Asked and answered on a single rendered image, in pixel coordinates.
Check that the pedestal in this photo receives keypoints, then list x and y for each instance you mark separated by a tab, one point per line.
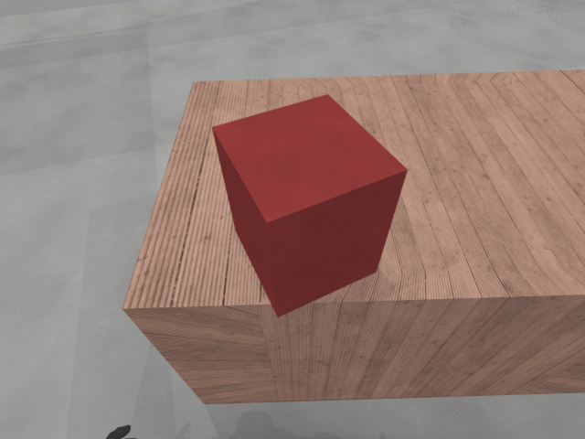
480	288

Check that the carton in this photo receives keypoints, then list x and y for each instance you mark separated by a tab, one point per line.
312	196

